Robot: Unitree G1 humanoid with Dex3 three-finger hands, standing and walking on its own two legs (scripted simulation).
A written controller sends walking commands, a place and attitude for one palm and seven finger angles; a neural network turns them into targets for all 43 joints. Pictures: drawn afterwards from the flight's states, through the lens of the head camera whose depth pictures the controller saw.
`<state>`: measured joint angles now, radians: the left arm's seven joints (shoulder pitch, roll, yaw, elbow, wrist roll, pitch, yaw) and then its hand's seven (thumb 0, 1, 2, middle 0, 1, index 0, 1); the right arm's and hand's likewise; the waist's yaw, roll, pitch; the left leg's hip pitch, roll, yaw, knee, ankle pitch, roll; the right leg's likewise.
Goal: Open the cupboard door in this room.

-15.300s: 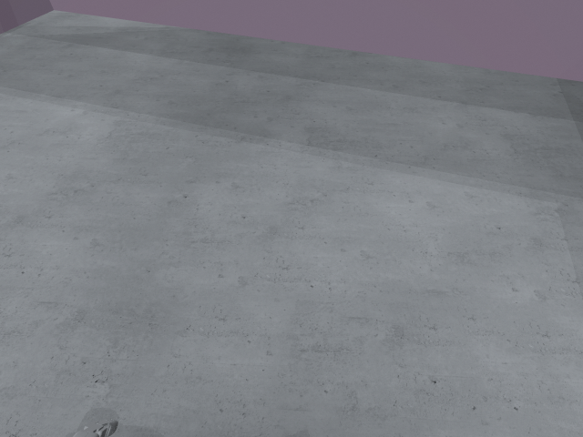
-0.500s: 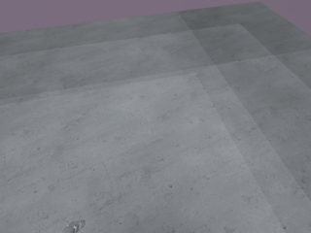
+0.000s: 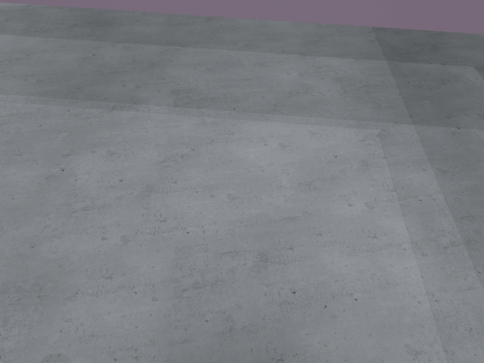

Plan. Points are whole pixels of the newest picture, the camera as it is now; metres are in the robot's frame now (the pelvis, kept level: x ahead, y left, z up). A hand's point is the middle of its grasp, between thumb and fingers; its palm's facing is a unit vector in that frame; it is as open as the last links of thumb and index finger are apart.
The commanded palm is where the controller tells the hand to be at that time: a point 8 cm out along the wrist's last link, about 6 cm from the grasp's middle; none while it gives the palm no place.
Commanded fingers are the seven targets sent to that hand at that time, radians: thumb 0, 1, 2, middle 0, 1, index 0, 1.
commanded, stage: turn or walk to find it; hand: left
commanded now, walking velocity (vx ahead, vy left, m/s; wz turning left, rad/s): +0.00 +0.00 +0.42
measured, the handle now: out of the picture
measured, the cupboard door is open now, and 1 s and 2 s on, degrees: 0 0 0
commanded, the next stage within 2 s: stand and wait in 1.44 s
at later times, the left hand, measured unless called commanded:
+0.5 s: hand out of the picture +0.03 +0.17 -0.13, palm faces +0.23 -0.93 -0.29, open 7.4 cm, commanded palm none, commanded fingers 0.00 0.90 0.90 -0.20 -0.30 -0.20 -0.30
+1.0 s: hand out of the picture -0.16 +0.19 -0.17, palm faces +0.48 -0.84 -0.26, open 7.4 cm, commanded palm none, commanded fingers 0.00 0.90 0.90 -0.20 -0.30 -0.20 -0.30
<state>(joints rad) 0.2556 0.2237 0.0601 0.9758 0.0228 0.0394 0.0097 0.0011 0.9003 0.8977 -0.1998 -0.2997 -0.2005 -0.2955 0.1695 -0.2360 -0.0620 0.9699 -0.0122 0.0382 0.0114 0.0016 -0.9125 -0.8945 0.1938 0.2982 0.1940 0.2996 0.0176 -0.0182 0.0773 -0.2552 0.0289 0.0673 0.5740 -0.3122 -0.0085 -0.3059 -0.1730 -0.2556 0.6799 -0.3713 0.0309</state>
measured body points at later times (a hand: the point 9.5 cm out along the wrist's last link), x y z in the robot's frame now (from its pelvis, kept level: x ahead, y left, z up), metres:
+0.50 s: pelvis -0.03 -0.04 +0.01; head +0.00 -0.08 +0.46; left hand +0.01 +0.21 -0.11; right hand +0.08 -0.28 -0.16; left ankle -0.05 +0.10 -0.66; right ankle +0.00 -0.12 -0.72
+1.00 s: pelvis -0.08 -0.02 +0.01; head -0.07 +0.00 +0.46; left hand -0.18 +0.23 -0.15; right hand +0.12 -0.20 -0.12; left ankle -0.12 +0.08 -0.72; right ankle -0.02 -0.13 -0.68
